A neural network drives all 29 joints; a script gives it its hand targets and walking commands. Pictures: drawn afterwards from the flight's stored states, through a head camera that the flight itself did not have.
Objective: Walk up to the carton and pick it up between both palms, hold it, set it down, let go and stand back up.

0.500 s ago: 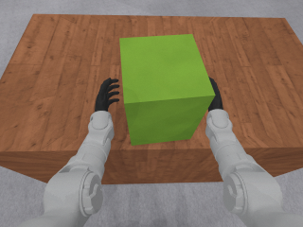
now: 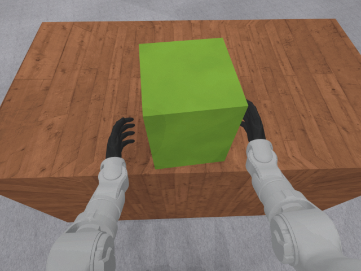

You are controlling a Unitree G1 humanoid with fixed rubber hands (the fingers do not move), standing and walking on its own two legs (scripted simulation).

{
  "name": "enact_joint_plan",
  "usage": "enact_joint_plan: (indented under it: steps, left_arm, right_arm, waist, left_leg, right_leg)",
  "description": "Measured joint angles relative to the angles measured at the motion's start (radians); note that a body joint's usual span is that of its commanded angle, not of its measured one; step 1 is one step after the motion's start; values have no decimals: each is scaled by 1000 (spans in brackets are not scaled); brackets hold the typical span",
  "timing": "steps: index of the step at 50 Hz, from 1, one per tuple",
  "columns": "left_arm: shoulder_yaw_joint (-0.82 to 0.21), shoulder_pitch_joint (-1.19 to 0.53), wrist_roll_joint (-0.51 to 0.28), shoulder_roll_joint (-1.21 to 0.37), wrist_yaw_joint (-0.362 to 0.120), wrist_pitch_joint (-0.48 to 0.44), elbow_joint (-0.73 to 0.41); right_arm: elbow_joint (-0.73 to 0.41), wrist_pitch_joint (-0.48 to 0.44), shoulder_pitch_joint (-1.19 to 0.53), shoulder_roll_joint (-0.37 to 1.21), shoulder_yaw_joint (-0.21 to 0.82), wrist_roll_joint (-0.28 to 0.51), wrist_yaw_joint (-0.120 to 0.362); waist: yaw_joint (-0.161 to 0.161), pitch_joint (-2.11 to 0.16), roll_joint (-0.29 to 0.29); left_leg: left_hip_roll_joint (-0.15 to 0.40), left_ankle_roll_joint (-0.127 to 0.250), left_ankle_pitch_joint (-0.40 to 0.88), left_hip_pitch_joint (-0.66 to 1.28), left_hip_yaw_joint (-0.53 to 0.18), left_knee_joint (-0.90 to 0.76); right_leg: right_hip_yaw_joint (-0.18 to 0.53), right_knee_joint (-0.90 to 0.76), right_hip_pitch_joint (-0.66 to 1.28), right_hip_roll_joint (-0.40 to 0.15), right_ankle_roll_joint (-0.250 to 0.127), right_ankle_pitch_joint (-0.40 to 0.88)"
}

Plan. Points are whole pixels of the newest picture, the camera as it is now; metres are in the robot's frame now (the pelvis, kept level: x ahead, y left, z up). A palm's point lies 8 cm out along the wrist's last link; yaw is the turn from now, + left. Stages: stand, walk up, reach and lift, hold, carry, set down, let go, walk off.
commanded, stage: set down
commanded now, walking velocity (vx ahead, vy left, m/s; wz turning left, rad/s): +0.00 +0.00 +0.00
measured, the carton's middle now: (186, 108) +0.52 -0.03 +0.00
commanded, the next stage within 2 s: none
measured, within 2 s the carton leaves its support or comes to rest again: neither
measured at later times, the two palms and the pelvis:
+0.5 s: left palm (104, 186) +0.31 +0.15 +0.02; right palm (270, 174) +0.32 -0.19 +0.03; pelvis -0.05 +0.00 +0.00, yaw +0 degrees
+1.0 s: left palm (91, 226) +0.24 +0.17 +0.01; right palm (285, 212) +0.24 -0.20 +0.02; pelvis -0.05 +0.00 +0.00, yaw +0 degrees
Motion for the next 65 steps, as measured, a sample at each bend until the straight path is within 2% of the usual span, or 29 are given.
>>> enact_joint_plan:
  steps: [7, 18, 30, 36, 43, 57, 65]
  left_arm:
    - [-3, 76, -5, 0, -10, -20, -70]
    - [-73, 95, -114, 4, -14, -24, -70]
    - [-114, 222, -133, 5, -14, -8, -87]
    - [-129, 305, -143, 7, -14, 3, -135]
    - [-152, 421, -146, 7, -15, 27, -261]
    - [-188, 641, -146, 7, -25, 144, -504]
    - [-208, 719, -148, 14, -25, 205, -589]
  right_arm:
    - [0, -16, 76, 0, 18, 23, 8]
    - [-55, 47, 120, -1, 27, 50, 29]
    - [-118, 88, 256, -1, 58, 51, 33]
    - [-174, 97, 335, -1, 65, 51, 32]
    - [-262, 97, 442, -1, 66, 51, 36]
    - [-478, 118, 674, -1, 81, 51, 49]
    - [-559, 153, 762, -1, 81, 51, 56]
  waist:
    - [0, -4, 0]
    - [0, -5, 0]
    - [0, 22, 0]
    - [0, 38, -1]
    - [0, 66, -6]
    - [0, 106, -23]
    - [0, 121, -24]
  left_leg:
    - [0, 0, 22, 1, 0, 0]
    - [0, 2, 47, 8, 0, 26]
    - [0, 4, 37, 151, 0, 27]
    - [0, 4, 29, 208, 0, 27]
    - [0, 4, 17, 270, 0, 27]
    - [-1, 4, -16, 374, 1, 27]
    - [-1, 4, -36, 422, 1, 27]
  right_leg:
    - [0, 0, 0, 0, 1, 24]
    - [2, 27, 6, 0, 3, 49]
    - [2, 30, 149, 0, 3, 36]
    - [2, 31, 205, 0, 1, 27]
    - [2, 31, 267, 0, -2, 15]
    - [1, 31, 371, 0, -7, -18]
    - [1, 31, 420, 0, -8, -39]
